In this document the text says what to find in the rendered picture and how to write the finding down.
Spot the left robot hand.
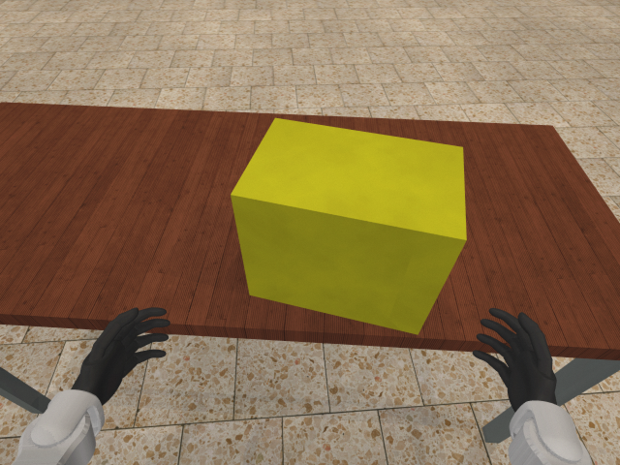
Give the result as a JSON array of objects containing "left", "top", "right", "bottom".
[{"left": 71, "top": 307, "right": 171, "bottom": 406}]

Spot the right robot forearm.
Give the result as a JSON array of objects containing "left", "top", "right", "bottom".
[{"left": 509, "top": 400, "right": 593, "bottom": 465}]

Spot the right robot hand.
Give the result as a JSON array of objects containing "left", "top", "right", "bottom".
[{"left": 473, "top": 308, "right": 557, "bottom": 412}]

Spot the left robot forearm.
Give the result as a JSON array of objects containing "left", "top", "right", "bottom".
[{"left": 12, "top": 389, "right": 105, "bottom": 465}]

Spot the table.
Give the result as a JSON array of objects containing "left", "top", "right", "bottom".
[{"left": 0, "top": 102, "right": 620, "bottom": 444}]

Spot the carton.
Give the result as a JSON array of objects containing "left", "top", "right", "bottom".
[{"left": 231, "top": 118, "right": 467, "bottom": 335}]

